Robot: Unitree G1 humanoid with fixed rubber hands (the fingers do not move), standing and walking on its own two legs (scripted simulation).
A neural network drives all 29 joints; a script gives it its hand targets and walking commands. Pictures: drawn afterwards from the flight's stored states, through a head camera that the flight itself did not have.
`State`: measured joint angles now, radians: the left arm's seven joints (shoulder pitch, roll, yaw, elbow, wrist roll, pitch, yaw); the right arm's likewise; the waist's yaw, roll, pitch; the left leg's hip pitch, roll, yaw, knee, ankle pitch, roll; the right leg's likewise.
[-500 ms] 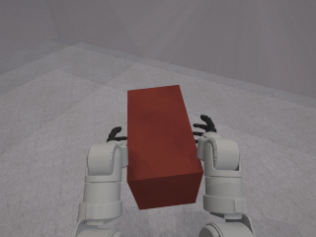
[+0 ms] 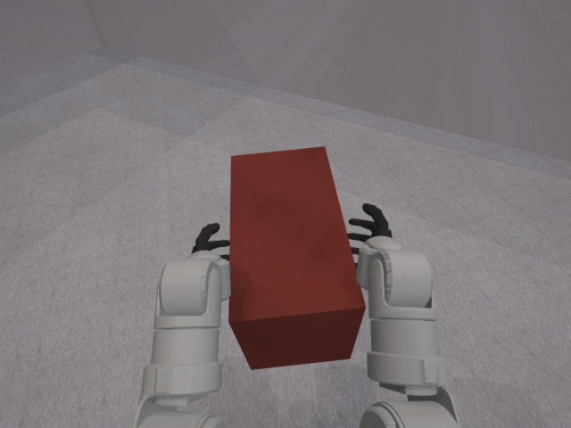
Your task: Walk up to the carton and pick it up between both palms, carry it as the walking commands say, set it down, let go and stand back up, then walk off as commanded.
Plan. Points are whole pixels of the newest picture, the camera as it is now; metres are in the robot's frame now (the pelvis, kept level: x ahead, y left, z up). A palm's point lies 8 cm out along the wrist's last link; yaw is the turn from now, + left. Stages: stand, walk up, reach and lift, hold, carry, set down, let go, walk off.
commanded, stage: hold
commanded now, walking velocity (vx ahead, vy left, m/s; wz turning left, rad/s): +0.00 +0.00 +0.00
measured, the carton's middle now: (289, 254) +0.38 +0.01 +0.04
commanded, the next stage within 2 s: set down in 0.90 s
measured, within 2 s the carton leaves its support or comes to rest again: neither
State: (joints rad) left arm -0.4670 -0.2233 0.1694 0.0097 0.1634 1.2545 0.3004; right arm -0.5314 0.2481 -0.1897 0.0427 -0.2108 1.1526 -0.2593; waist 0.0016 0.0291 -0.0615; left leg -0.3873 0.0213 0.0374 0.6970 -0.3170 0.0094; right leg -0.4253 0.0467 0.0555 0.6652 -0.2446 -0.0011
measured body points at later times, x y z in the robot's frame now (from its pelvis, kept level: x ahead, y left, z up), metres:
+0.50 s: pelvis -0.01 -0.01 +0.01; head -0.10 -0.02 +0.45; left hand +0.29 +0.15 +0.07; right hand +0.31 -0.10 +0.08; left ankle +0.03 +0.11 -0.72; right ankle +0.06 -0.11 -0.72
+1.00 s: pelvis +0.00 +0.00 +0.01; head -0.04 -0.01 +0.46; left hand +0.31 +0.15 +0.04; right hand +0.34 -0.09 +0.08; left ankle +0.03 +0.11 -0.72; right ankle +0.06 -0.11 -0.72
